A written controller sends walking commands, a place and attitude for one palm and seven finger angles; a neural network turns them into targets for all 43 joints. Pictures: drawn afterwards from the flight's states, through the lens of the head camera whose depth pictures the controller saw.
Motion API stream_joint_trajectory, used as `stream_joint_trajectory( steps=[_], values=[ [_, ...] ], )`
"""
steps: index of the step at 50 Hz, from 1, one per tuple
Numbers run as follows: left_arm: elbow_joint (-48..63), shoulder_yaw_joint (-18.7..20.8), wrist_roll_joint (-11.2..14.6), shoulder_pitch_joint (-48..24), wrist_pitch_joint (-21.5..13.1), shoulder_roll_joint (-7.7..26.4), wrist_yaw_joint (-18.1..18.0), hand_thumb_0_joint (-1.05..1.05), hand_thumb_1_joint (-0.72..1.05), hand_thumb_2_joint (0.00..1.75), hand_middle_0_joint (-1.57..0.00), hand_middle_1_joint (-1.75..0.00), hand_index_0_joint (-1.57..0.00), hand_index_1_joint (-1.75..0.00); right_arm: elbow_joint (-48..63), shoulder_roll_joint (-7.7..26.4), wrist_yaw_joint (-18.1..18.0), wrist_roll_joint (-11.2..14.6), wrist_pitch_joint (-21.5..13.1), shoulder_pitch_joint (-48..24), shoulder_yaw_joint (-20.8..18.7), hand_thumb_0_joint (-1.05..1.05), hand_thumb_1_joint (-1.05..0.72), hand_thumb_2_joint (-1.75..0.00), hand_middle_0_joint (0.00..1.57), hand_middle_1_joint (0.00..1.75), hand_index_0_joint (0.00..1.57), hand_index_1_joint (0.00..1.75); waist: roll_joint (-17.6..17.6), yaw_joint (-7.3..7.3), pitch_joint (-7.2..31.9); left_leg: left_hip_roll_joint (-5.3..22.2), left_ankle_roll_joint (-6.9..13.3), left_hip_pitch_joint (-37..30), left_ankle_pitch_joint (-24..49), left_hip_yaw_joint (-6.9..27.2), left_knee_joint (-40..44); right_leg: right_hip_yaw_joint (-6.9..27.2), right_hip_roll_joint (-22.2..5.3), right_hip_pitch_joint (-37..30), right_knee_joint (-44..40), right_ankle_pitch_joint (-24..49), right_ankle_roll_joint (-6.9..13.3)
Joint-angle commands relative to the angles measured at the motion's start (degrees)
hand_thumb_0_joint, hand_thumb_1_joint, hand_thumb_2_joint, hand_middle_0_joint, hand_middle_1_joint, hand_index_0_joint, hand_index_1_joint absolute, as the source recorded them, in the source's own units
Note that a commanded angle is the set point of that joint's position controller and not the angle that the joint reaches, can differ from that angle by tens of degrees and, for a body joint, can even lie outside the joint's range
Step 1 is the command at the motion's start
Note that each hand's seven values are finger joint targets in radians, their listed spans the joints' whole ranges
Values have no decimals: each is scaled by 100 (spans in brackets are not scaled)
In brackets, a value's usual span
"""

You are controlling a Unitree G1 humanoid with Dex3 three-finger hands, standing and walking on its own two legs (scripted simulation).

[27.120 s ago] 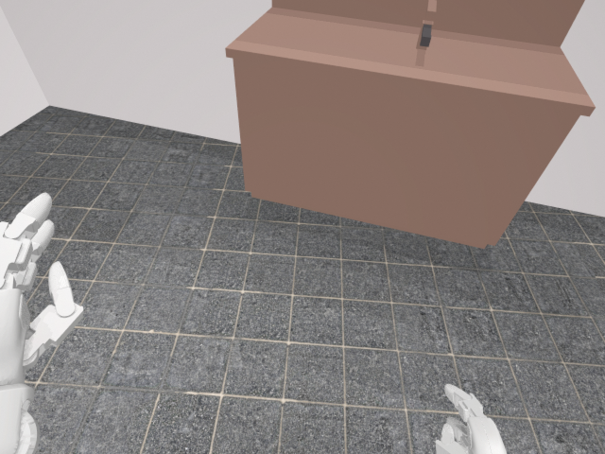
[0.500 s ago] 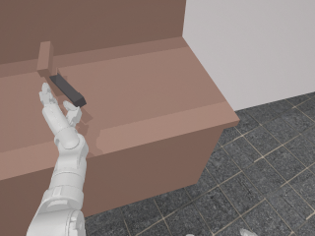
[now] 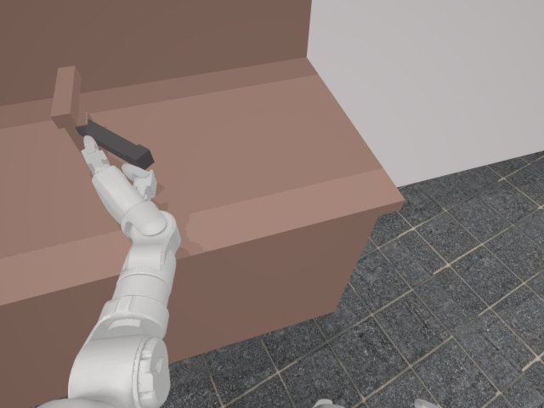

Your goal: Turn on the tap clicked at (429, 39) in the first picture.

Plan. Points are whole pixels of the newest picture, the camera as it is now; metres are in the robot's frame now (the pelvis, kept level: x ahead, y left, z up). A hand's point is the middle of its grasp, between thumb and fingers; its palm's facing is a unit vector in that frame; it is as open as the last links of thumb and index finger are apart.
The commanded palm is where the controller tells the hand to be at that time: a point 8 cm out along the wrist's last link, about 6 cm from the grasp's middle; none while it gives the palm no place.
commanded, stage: push the lever round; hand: left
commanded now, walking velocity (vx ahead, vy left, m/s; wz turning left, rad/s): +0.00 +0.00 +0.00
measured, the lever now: (140, 158) +0.48 +0.21 +0.09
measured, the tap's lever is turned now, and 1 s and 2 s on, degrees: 40 64 81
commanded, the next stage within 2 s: lift the hand up off the lever in 1.38 s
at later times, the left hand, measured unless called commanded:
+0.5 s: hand (173, 167) +0.46 +0.15 +0.09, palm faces +0.76 -0.64 -0.10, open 7.8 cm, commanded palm +0.41 +0.18 +0.09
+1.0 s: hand (180, 148) +0.51 +0.15 +0.09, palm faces +0.80 -0.58 -0.13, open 7.8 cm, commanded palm +0.45 +0.17 +0.09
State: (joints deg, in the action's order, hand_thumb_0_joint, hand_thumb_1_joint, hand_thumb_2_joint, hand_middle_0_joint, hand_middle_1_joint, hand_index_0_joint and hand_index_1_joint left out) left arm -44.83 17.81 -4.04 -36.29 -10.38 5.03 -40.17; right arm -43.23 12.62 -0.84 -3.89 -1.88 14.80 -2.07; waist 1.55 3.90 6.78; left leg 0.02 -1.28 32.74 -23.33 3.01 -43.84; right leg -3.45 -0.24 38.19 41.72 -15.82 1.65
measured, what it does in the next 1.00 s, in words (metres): stands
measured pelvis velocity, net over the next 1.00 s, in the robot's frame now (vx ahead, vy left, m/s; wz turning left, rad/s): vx -0.01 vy -0.01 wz -0.02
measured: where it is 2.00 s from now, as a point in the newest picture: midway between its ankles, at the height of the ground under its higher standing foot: outside the picture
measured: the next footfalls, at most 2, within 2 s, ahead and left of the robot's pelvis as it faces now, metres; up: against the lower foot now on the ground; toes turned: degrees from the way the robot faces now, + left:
none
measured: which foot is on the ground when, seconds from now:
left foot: down 0.00-1.00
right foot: down 0.00-1.00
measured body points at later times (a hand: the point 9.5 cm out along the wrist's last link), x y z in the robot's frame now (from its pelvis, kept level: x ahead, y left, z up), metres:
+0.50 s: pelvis -0.01 -0.01 -0.01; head +0.05 -0.02 +0.44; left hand +0.42 +0.18 +0.10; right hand +0.05 -0.27 -0.14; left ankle -0.02 +0.13 -0.71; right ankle +0.04 -0.10 -0.71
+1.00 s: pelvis -0.01 -0.01 -0.01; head +0.08 -0.02 +0.43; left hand +0.46 +0.18 +0.10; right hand +0.00 -0.26 -0.15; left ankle -0.02 +0.13 -0.71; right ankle +0.04 -0.10 -0.71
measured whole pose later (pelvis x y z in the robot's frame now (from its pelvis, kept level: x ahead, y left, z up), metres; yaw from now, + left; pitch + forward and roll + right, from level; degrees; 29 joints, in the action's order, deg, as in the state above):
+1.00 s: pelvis -0.01 -0.01 -0.01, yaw -1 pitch +19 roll +0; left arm -64.2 29.5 -11.8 -58.8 -7.3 8.7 -56.6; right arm -46.0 12.2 3.1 -8.3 -1.9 18.4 -3.1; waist 1.8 9.0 9.1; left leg 1.0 -2.0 43.7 -23.8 2.4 -48.4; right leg -3.0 0.8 49.4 45.5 -15.4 2.5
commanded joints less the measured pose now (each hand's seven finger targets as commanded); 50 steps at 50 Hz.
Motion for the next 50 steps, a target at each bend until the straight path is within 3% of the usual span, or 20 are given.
stream_joint_trajectory(
  steps=[1,5,8,11,14,15,17,19,23,24,25,28,29,30,35,37,39,42,47,50],
  values=[
    [1125,-170,-300,-2736,-412,788,-250,0,90,90,-15,-15,-15,-15,493,714,-8,-62,-151,157,-261,0,-90,-90,20,30,20,30,-142,128,1973,-100,67,-138,1498,-259,525,101,20,-1797,-401,1144,-36],
    [1102,-257,-396,-2869,-417,622,-418,0,90,90,-15,-15,-15,-15,471,697,47,-114,-130,173,-281,0,-90,-90,20,30,20,30,31,151,2147,-88,44,-200,1624,-260,450,84,27,-1714,-320,1206,-21],
    [888,-284,-404,-2944,-359,515,-554,0,90,90,-15,-15,-15,-15,444,696,78,-139,-120,173,-289,0,-90,-90,20,30,20,30,-218,203,2067,-98,75,-42,1449,-296,431,103,19,-1733,-381,1117,-44],
    [753,-86,-416,-2986,-290,625,-702,0,90,90,-15,-15,-15,-15,446,699,81,-158,-100,166,-305,0,-90,-90,20,30,20,30,-378,177,2094,-113,107,101,1325,-320,436,128,7,-1798,-409,1034,-69],
    [764,205,-513,-3113,-261,908,-864,0,90,90,-15,-15,-15,-15,405,700,78,-190,-68,168,-321,0,-90,-90,20,30,20,30,-210,106,2169,-124,107,178,1314,-340,429,177,-13,-1898,-402,1089,-61],
    [836,39,-521,-3204,-262,713,-890,0,90,90,-15,-15,-15,-15,425,664,99,-201,-50,175,-309,0,-90,-90,20,30,20,30,-139,158,2257,-125,110,108,1392,-363,402,166,-18,-1874,-369,1172,-65],
    [629,145,-582,-3299,-228,819,-981,0,90,90,-15,-15,-15,-15,404,666,106,-220,-42,174,-302,0,-90,-90,20,30,20,30,-347,196,2149,-131,139,293,1198,-390,358,201,-40,-1834,-410,1012,-97],
    [525,268,-646,-3307,-200,935,-1047,0,90,90,-15,-15,-15,-15,371,679,101,-226,-14,163,-320,0,-90,-90,20,30,20,30,-246,172,2114,-131,141,368,1088,-381,361,227,-39,-1801,-420,894,-85],
    [379,157,-650,-3717,-205,827,-1140,0,90,90,-15,-15,-15,-15,378,666,112,-235,-32,170,-309,0,-90,-90,20,30,20,30,-355,297,2079,-145,177,454,813,-418,339,284,-60,-1699,-522,561,-127],
    [308,325,-683,-3733,-206,992,-1174,0,90,90,-15,-15,-15,-15,319,692,99,-244,-26,189,-325,0,-90,-90,20,30,20,30,-300,273,2111,-137,177,471,799,-380,327,278,-43,-1661,-484,540,-109],
    [241,89,-693,-3902,-201,749,-1170,0,90,90,-15,-15,-15,-15,319,663,111,-245,-23,195,-311,0,-90,-90,20,30,20,30,-229,368,2074,-129,178,439,789,-403,318,264,-50,-1557,-461,542,-122],
    [-21,229,-716,-4181,-219,907,-1267,0,90,90,-15,-15,-15,-15,273,687,113,-271,-48,244,-310,0,-90,-90,20,30,20,30,-366,414,2094,-139,196,563,638,-399,272,291,-53,-1478,-492,304,-143],
    [-82,381,-756,-4216,-214,1065,-1303,0,90,90,-15,-15,-15,-15,228,707,113,-290,-46,273,-320,0,-90,-90,20,30,20,30,-193,375,2111,-137,181,559,636,-360,285,260,-34,-1429,-445,307,-117],
    [-178,309,-753,-4262,-202,958,-1320,0,90,90,-15,-15,-15,-15,237,693,128,-285,-44,304,-318,0,-90,-90,20,30,20,30,-235,431,2167,-130,191,544,670,-373,266,246,-32,-1399,-415,348,-126],
    [-513,478,-821,-4569,-124,1090,-1479,0,90,90,-15,-15,-15,-15,178,716,193,-342,-42,452,-312,0,-90,-90,20,30,20,30,-139,473,2359,-126,183,659,802,-359,187,212,-21,-1320,-292,543,-129],
    [-593,671,-841,-4700,-91,1305,-1549,0,90,90,-15,-15,-15,-15,182,736,213,-365,-56,531,-319,0,-90,-90,20,30,20,30,-304,464,2492,-135,198,774,841,-369,141,231,-24,-1425,-285,624,-151],
    [-615,872,-882,-4734,-73,1498,-1607,0,90,90,-15,-15,-15,-15,151,765,230,-389,-47,593,-341,0,-90,-90,20,30,20,30,-201,417,2589,-132,193,762,948,-364,123,232,-10,-1476,-263,771,-136],
    [-741,725,-943,-4900,-22,1278,-1670,0,90,90,-15,-15,-15,-15,149,749,298,-413,-75,700,-330,0,-90,-90,20,30,20,30,-259,531,2569,-112,200,784,1082,-388,67,192,8,-1360,-231,939,-154],
    [-752,902,-1039,-5054,-20,1529,-1717,0,90,90,-15,-15,-15,-15,119,776,370,-441,-125,866,-358,0,-90,-90,20,30,20,30,-167,520,2733,-93,210,800,1094,-394,37,190,22,-1357,-219,933,-146],
    [-784,793,-1067,-5037,-58,1389,-1677,0,90,90,-15,-15,-15,-15,94,783,410,-467,-153,965,-371,0,-90,-90,20,30,20,30,-104,558,2741,-69,203,696,1282,-380,13,135,67,-1267,-169,1085,-130]
  ],
)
